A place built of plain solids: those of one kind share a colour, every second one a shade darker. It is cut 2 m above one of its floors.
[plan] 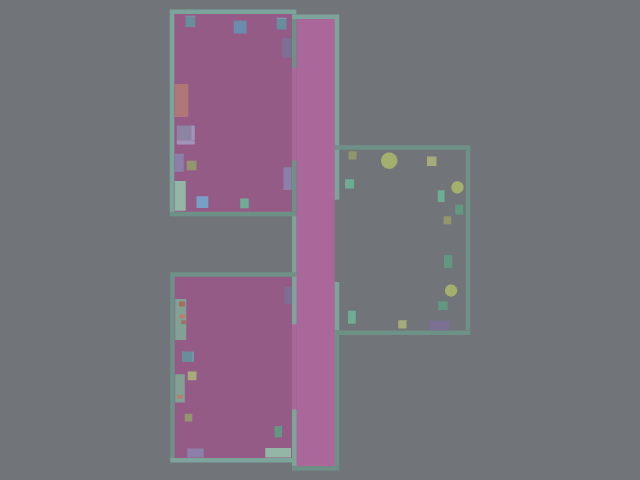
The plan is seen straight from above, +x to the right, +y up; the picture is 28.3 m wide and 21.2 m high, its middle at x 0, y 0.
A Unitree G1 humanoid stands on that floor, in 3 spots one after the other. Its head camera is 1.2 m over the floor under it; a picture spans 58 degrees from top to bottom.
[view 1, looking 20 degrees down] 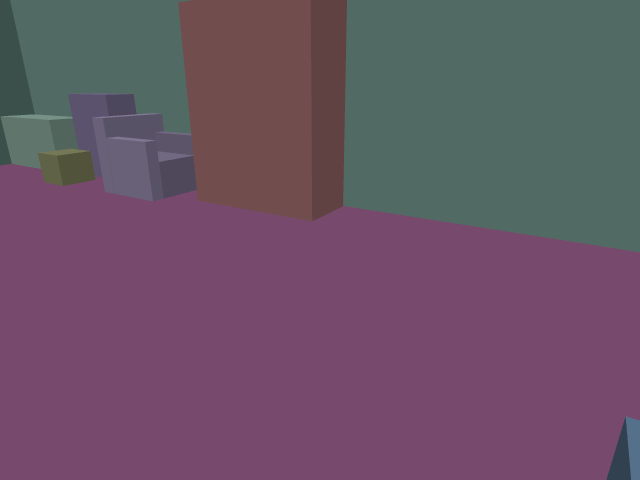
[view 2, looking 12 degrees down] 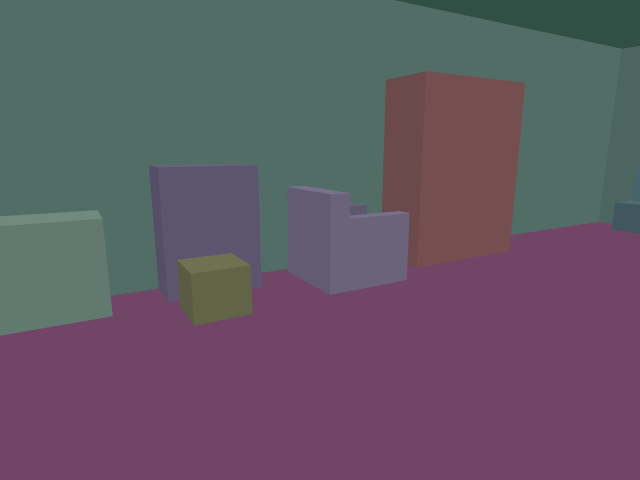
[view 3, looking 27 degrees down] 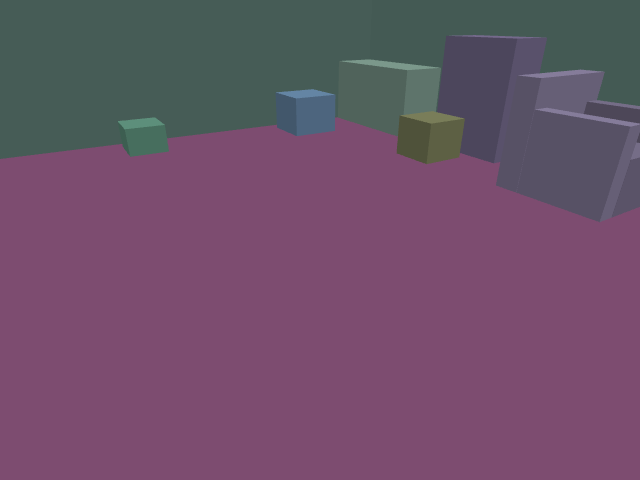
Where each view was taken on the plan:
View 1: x -2.60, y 8.90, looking -149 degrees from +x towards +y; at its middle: floor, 3.51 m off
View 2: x -2.60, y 2.43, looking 150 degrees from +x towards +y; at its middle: armchair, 3.66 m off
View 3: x -2.60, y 6.34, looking -121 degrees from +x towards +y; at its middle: floor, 2.64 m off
